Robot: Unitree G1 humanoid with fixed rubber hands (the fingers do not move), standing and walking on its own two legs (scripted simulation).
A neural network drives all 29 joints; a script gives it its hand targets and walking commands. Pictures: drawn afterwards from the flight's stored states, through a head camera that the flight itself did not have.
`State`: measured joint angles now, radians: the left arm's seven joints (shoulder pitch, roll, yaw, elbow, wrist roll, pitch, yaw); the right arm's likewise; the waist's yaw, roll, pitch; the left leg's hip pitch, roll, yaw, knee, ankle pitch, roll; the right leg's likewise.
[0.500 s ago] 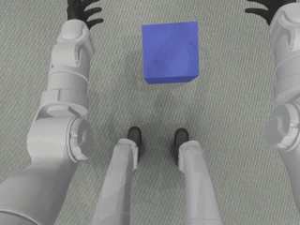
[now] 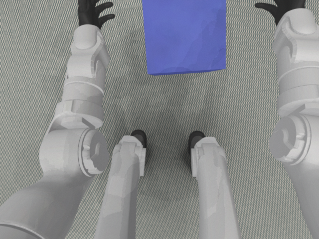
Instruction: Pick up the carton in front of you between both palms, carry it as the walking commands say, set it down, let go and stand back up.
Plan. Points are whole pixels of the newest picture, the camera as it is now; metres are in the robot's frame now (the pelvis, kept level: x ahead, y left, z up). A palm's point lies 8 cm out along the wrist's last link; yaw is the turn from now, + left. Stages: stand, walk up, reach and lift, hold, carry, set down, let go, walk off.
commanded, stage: reach and lift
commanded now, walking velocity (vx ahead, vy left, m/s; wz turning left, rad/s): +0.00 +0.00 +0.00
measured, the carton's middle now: (181, 41) +0.53 -0.05 -0.43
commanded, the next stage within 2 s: none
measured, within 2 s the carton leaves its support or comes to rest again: leaves its support in 1.40 s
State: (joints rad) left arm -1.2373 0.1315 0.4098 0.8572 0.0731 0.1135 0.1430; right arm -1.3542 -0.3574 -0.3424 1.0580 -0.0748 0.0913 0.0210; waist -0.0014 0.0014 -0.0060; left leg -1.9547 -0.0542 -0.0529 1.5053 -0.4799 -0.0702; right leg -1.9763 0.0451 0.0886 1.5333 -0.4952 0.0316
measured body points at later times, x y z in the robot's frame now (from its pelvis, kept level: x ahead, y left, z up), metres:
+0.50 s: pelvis -0.05 +0.00 -0.17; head +0.34 -0.03 +0.04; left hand +0.53 +0.14 -0.36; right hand +0.54 -0.23 -0.36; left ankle +0.06 +0.14 -0.52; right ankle +0.06 -0.12 -0.52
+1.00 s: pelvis -0.05 +0.00 -0.18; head +0.34 -0.03 +0.03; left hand +0.54 +0.12 -0.36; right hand +0.55 -0.20 -0.36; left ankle +0.06 +0.14 -0.52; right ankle +0.06 -0.12 -0.52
